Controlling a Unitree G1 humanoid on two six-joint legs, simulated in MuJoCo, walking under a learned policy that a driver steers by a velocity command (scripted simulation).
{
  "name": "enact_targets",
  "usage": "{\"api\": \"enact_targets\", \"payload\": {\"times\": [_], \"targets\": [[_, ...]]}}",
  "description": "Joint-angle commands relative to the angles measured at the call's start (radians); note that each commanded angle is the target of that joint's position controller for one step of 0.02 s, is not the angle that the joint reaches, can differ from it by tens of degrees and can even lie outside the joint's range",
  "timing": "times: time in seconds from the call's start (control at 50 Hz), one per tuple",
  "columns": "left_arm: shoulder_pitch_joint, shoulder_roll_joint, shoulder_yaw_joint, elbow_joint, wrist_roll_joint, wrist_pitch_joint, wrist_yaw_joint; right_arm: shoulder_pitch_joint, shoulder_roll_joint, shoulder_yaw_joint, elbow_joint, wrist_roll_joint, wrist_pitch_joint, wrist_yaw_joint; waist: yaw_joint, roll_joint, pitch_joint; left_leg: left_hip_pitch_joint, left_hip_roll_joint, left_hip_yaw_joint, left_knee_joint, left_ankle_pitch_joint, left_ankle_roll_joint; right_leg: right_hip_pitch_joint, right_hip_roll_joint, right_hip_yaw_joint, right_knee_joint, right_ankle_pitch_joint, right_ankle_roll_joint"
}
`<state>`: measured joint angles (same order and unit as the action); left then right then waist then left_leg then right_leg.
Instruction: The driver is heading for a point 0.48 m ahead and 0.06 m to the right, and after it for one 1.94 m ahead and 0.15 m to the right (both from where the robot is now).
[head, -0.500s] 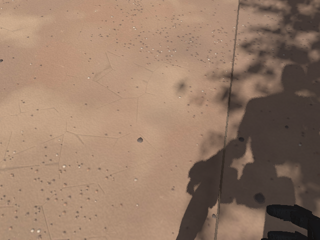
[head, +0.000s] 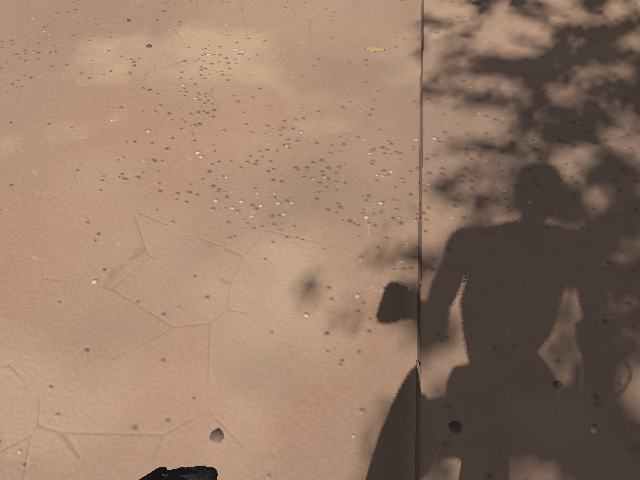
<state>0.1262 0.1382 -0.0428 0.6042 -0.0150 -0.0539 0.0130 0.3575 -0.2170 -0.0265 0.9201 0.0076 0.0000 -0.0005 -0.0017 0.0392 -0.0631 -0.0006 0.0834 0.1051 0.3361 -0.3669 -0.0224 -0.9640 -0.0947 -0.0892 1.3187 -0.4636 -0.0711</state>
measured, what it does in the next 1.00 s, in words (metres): walks ahead: left foot 0.13 m lower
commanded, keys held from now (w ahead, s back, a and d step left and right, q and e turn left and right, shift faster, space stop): w+e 0.30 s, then w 0.04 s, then w+q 0.66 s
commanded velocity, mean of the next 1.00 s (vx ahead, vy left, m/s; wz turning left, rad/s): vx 0.50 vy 0.00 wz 0.00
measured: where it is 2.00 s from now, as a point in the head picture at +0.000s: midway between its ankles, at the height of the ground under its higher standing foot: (328, 269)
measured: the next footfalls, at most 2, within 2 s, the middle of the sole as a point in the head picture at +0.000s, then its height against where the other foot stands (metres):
left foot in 0.66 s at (357, 463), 0.13 m lower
right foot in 1.06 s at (433, 330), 0.13 m higher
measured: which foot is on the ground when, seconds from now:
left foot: down 0.00-0.04, up 0.06-0.64, down 0.66-1.00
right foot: down 0.00-0.64, up 0.66-1.00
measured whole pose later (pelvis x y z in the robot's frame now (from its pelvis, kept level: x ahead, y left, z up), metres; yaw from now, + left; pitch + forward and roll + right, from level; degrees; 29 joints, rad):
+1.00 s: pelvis +0.59 -0.06 +0.01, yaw +3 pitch +4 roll -2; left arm -0.02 0.08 -0.09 0.47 0.02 -0.10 0.04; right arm 0.45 -0.13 -0.01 0.84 0.03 0.01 -0.02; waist -0.04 0.00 -0.03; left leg -0.12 -0.13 -0.21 0.34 -0.25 0.12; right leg -1.03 -0.10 -0.07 1.38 -0.40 0.03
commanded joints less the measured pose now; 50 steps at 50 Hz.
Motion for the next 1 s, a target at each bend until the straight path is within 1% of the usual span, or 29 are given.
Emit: {"api": "enact_targets", "payload": {"times": [0.02,0.04,0.06,0.08,0.12,0.18,0.28,0.3,0.34,0.36,0.42,0.48,0.5,0.56,0.6,0.62,0.64,0.66,0.68,0.7,0.72,0.74,0.76,0.8,0.84,0.88,0.92,0.96,1.0], "targets": [[0.197,0.222,0.086,-0.012,-0.002,-0.015,-0.025,-0.018,-0.178,-0.031,-0.086,-0.005,-0.003,-0.019,0.153,0.052,-0.116,-0.142,0.115,0.006,0.372,1.343,0.15,0.515,0.129,0.091,-0.259,-0.001,-0.146],[0.362,0.357,0.128,0.033,0.005,-0.013,-0.025,-0.073,-0.13,-0.024,-0.161,-0.008,-0.024,-0.015,0.194,-0.357,-0.211,-0.479,-0.074,-0.069,0.806,0.609,0.05,0.816,-0.04,0.677,-0.683,-0.148,-0.288],[0.371,0.359,0.124,0.05,0.008,-0.025,-0.019,-0.075,-0.135,-0.033,-0.174,-0.026,-0.059,0.007,0.139,-0.434,-0.288,-0.638,-0.174,-0.276,1.07,0.067,0.042,0.95,-0.148,1.119,-0.985,-0.215,-0.294],[0.283,0.301,0.105,0.032,0.015,-0.036,-0.027,-0.09,-0.143,-0.044,-0.181,0.016,-0.071,0.022,0.085,-0.274,-0.188,-0.735,-0.136,-0.298,1.161,0.078,0.057,0.867,-0.202,1.083,-0.993,-0.311,-0.235],[0.203,0.229,0.093,0.061,0.02,-0.046,-0.043,-0.235,-0.098,-0.035,-0.241,0.019,-0.07,0.002,0.042,-0.078,0.049,-0.769,-0.072,-0.222,1.147,0.122,0.09,0.549,-0.143,0.821,-0.891,-0.191,-0.184],[0.13,0.161,0.091,0.078,0.012,-0.059,-0.018,-0.156,-0.079,-0.04,-0.256,0.002,-0.044,-0.012,-0.057,-0.135,0.042,-0.623,-0.021,-0.216,0.982,0.184,0.09,0.413,-0.015,0.491,-0.859,0.02,-0.153],[0.27,0.182,0.109,0.113,-0.014,-0.056,0.023,-0.285,-0.068,-0.041,-0.306,-0.023,-0.06,-0.006,-0.011,-0.071,-0.006,-0.721,-0.042,-0.202,0.688,0.326,0.032,0.677,-0.001,0.422,-0.881,0.338,-0.189],[0.335,0.241,0.132,0.149,0.046,-0.03,0.024,-0.273,-0.069,-0.028,-0.298,-0.082,-0.022,0.013,0.007,-0.072,0.037,-0.745,-0.072,-0.121,0.679,0.295,0.003,0.713,0.035,0.375,-0.894,0.498,-0.178],[0.373,0.235,0.137,0.158,0.05,-0.01,0.024,-0.323,-0.051,-0.023,-0.324,-0.073,-0.003,0.026,0.027,-0.104,0.036,-0.739,-0.089,-0.099,0.636,0.317,-0.01,0.761,0.04,0.349,-0.916,0.552,-0.174],[0.363,0.221,0.134,0.157,0.062,-0.016,0.023,-0.398,-0.075,-0.029,-0.341,-0.072,-0.009,0.029,0.053,-0.094,0.068,-0.753,-0.115,-0.041,0.594,0.341,-0.011,0.763,0.07,0.343,-0.949,0.346,-0.144],[0.336,0.232,0.138,0.144,0.061,-0.046,0.024,-0.418,-0.108,-0.037,-0.345,-0.059,-0.022,0.036,0.058,-0.147,0.082,-0.772,-0.069,-0.106,0.466,0.496,0.02,0.854,0.014,0.38,-0.943,0.25,-0.133],[0.275,0.235,0.14,0.131,0.087,-0.091,0.033,-0.407,-0.153,-0.048,-0.347,-0.052,-0.031,0.04,0.038,-0.131,0.058,-0.678,-0.063,-0.091,0.36,0.602,0.022,0.917,-0.002,0.348,-0.943,0.252,-0.087],[0.306,0.239,0.144,0.147,0.073,-0.09,0.036,-0.414,-0.133,-0.044,-0.337,-0.036,-0.037,0.047,0.063,-0.126,0.123,-0.706,-0.018,-0.16,0.308,0.653,0.055,0.912,-0.031,0.353,-0.888,0.223,-0.104],[0.283,0.223,0.137,0.163,0.095,-0.086,0.059,-0.322,-0.133,-0.044,-0.294,-0.015,-0.046,0.059,0.04,-0.06,0.152,-0.58,-0.025,-0.143,0.106,0.729,0.076,0.949,0.0,0.257,-0.78,0.283,-0.068],[0.248,0.21,0.125,0.169,0.083,-0.078,0.063,-0.056,-0.142,-0.06,-0.186,-0.017,-0.043,0.059,-0.04,0.002,0.047,-0.266,-0.068,-0.082,0.025,0.809,0.103,0.926,0.049,0.177,-0.515,0.521,-0.057],[0.15,0.195,0.123,0.148,0.087,-0.072,0.071,0.167,-0.173,-0.079,-0.124,-0.018,-0.028,0.057,-0.152,-0.024,-0.051,-0.072,-0.085,-0.043,0.003,0.822,0.108,0.912,0.081,0.131,-0.31,0.645,-0.033],[0.001,0.22,0.112,0.125,0.005,-0.063,0.038,0.351,-0.081,-0.072,-0.076,0.028,-0.033,0.064,-0.312,0.113,-0.04,0.11,0.048,-0.149,-0.13,1.008,0.202,0.682,0.16,0.025,0.268,0.364,0.057],[-0.076,0.084,0.078,0.093,0.024,-0.063,0.001,0.459,-0.017,-0.037,0.016,-0.012,-0.034,0.066,-0.317,0.316,-0.005,0.268,0.023,-0.112,-0.003,1.113,0.187,0.332,0.253,-0.065,0.714,-0.256,0.074],[0.14,0.032,0.057,0.031,-0.015,-0.083,-0.025,0.331,-0.04,-0.017,-0.031,-0.076,-0.05,0.067,-0.091,0.426,-0.065,0.424,0.091,-0.381,0.282,1.344,0.27,0.023,0.25,0.147,0.924,-0.225,0.056],[0.253,0.09,0.045,0.038,-0.012,-0.106,-0.044,0.272,-0.136,-0.061,-0.078,-0.058,-0.034,0.054,-0.07,0.295,-0.211,0.552,0.194,-0.573,0.221,1.214,0.401,-0.122,0.215,0.198,0.951,-0.178,0.063],[0.264,0.197,0.056,0.032,-0.047,-0.116,-0.046,0.199,-0.262,-0.1,-0.112,-0.038,-0.022,0.042,-0.057,0.129,-0.245,0.522,0.289,-0.758,0.068,0.641,0.528,-0.225,0.171,0.166,0.964,-0.101,0.071],[0.2,0.217,0.065,0.006,-0.04,-0.108,-0.017,0.074,-0.259,-0.096,-0.148,-0.011,-0.021,0.025,0.001,-0.092,-0.201,0.331,0.294,-0.855,-0.042,0.204,0.498,-0.209,0.105,0.167,0.851,0.037,0.078],[0.109,0.205,0.059,-0.025,-0.016,-0.091,0.002,-0.024,-0.213,-0.067,-0.17,-0.012,-0.029,0.008,0.027,-0.166,-0.098,0.093,0.315,-0.932,-0.12,0.048,0.487,-0.178,0.089,0.17,0.852,0.08,0.094],[0.021,0.148,0.038,-0.073,0.02,-0.043,0.022,-0.068,-0.117,-0.011,-0.152,-0.021,-0.053,0.007,0.058,-0.173,0.088,-0.264,0.23,-0.829,-0.12,-0.006,0.419,-0.185,0.048,0.186,0.882,0.072,0.099],[-0.034,0.066,0.007,-0.118,0.035,-0.026,0.027,-0.051,-0.072,0.015,-0.123,-0.013,-0.045,0.017,0.079,-0.074,0.195,-0.498,0.047,-0.595,-0.091,0.08,0.319,-0.18,0.023,0.115,0.766,0.062,0.08],[-0.137,0.056,-0.002,-0.18,0.061,-0.039,0.036,0.01,-0.08,0.006,-0.126,-0.002,-0.041,0.01,0.04,-0.055,0.16,-0.56,-0.051,-0.514,-0.132,0.223,0.269,-0.062,0.007,0.032,0.447,0.168,0.088],[-0.235,0.006,-0.019,-0.233,0.071,-0.053,0.045,0.129,-0.088,-0.015,-0.105,0.024,-0.019,-0.009,-0.015,-0.001,0.075,-0.422,-0.041,-0.504,-0.142,0.358,0.262,0.03,-0.005,0.0,0.218,0.203,0.109],[-0.284,-0.022,-0.03,-0.249,0.046,-0.058,0.033,0.219,-0.073,-0.027,-0.09,0.037,0.012,-0.033,-0.046,0.069,0.038,-0.214,-0.02,-0.472,-0.091,0.56,0.253,0.014,0.01,-0.033,0.042,0.102,0.114],[-0.24,0.004,-0.015,-0.238,0.016,-0.067,0.016,0.213,-0.069,-0.03,-0.112,0.019,0.04,-0.047,-0.013,0.115,-0.015,-0.139,-0.01,-0.434,-0.001,1.034,0.235,0.146,0.094,-0.106,-0.06,-0.048,0.08]]}}
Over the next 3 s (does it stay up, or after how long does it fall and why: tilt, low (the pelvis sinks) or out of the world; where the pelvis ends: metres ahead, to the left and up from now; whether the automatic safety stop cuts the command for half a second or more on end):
stays up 1.59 -0.05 -0.01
